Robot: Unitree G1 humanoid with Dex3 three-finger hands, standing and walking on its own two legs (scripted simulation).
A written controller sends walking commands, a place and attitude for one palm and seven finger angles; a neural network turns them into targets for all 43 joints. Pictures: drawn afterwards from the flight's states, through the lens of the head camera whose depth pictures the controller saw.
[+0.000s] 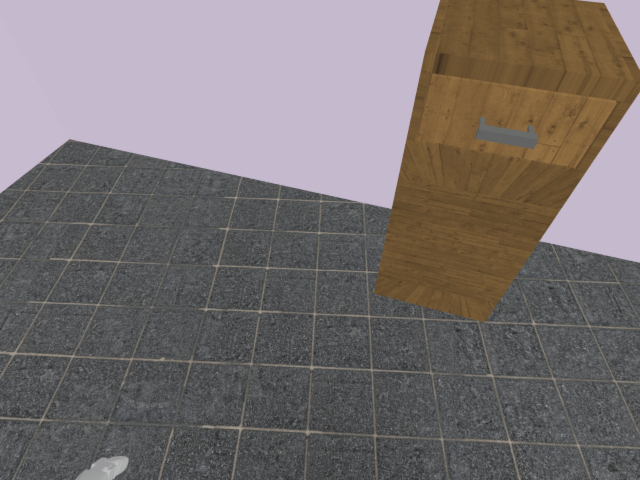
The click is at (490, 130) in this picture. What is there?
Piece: drawer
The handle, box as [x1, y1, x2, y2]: [476, 117, 537, 148]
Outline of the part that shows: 480,117 479,126 476,132 476,138 533,148 537,141 537,134 533,132 533,126 531,125 528,126 527,131 525,132 485,125 484,118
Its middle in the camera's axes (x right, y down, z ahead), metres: +0.40 -0.23 +0.83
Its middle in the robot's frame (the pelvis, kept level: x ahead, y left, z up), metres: +0.80 -0.36 +0.01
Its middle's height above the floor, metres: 0.78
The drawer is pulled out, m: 0.00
